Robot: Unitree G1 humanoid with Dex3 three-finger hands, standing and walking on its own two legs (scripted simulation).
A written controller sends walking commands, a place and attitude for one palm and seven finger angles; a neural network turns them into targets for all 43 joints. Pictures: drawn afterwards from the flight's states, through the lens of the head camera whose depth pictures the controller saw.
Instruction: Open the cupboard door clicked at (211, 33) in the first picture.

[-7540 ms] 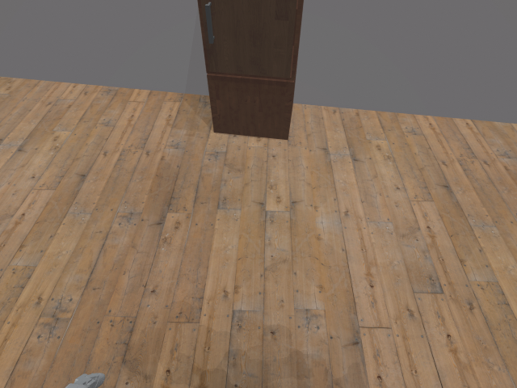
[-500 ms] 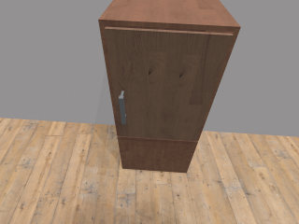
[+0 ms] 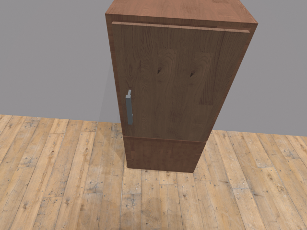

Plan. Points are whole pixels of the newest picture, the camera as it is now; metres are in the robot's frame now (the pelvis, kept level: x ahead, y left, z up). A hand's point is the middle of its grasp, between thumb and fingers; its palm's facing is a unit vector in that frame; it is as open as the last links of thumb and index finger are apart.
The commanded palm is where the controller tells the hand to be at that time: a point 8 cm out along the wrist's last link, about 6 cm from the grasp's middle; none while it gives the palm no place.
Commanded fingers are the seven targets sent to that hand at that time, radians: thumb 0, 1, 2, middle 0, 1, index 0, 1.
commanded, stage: look again from close up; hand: left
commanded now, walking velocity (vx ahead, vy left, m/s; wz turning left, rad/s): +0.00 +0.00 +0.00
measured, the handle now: (130, 107) +0.61 +0.14 -0.10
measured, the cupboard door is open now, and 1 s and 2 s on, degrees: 0 0 0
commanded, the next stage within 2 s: shuffle to correct the standing spot in 0.50 s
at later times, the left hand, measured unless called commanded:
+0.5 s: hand out of the picture +0.01 +0.18 -0.18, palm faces -0.02 -0.98 -0.20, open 7.4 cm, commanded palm none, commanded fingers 0.00 0.90 0.90 -0.20 -0.30 -0.20 -0.30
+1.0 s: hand out of the picture +0.01 +0.13 -0.18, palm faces -0.01 -0.98 -0.18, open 7.4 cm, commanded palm none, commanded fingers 0.00 0.90 0.90 -0.20 -0.30 -0.20 -0.30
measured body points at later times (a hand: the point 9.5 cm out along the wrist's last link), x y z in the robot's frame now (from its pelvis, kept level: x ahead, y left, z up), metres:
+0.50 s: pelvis +0.01 +0.00 +0.00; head +0.01 +0.01 +0.45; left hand +0.02 +0.24 -0.16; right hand +0.03 -0.23 -0.15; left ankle +0.04 +0.09 -0.74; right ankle +0.01 -0.14 -0.74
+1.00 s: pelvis +0.05 -0.03 -0.01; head +0.05 -0.04 +0.44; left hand +0.01 +0.19 -0.16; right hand +0.00 -0.25 -0.17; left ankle +0.04 +0.08 -0.74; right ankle +0.02 -0.13 -0.74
